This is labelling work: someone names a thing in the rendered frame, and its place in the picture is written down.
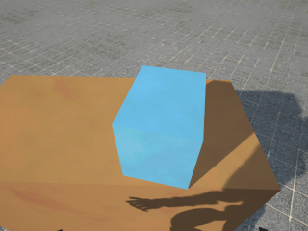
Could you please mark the carton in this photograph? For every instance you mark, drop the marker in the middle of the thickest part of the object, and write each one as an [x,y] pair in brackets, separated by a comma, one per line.
[159,128]

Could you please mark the pedestal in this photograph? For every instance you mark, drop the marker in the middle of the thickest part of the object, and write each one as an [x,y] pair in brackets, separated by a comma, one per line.
[60,169]

